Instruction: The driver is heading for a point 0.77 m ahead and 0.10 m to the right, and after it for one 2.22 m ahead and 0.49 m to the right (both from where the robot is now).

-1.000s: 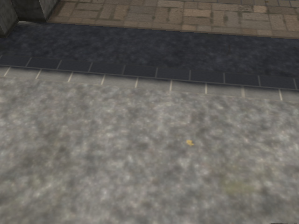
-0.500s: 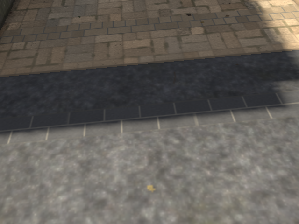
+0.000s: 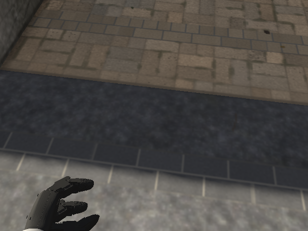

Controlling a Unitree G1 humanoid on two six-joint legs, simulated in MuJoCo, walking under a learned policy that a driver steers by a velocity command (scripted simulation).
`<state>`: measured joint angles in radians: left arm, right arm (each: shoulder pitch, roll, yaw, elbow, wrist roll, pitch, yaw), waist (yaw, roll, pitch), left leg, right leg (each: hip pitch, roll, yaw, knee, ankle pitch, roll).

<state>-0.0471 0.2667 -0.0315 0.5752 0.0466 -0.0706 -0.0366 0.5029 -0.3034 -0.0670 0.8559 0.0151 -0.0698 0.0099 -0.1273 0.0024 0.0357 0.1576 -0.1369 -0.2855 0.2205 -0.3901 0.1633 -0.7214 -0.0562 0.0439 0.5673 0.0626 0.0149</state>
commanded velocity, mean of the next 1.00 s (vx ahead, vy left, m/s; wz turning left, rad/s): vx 0.77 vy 0.00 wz -0.35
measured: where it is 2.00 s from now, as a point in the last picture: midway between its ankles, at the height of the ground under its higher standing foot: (123, 118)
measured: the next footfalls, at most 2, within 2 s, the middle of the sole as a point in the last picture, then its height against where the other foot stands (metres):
right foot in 0.06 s outside the picture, level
left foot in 0.48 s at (106, 182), level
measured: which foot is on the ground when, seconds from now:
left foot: down 0.00-0.06, up 0.08-0.46, down 0.48-0.86, up 0.88-1.00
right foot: up 0.00-0.04, down 0.06-0.48, up 0.50-0.84, down 0.86-1.00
